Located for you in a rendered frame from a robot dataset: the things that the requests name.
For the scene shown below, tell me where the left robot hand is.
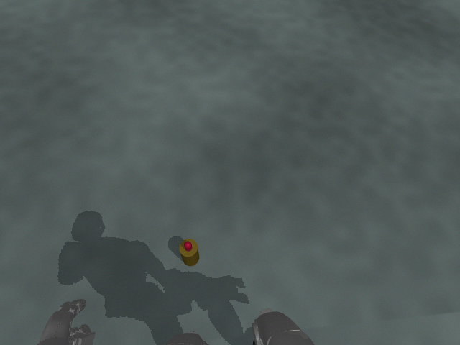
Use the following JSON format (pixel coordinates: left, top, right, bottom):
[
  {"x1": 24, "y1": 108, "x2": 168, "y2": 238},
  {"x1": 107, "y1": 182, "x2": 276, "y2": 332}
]
[{"x1": 40, "y1": 299, "x2": 95, "y2": 345}]

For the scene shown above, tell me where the bottle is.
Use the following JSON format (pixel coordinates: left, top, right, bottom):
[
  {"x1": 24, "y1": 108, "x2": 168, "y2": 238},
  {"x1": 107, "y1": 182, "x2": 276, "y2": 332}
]
[{"x1": 179, "y1": 239, "x2": 199, "y2": 266}]

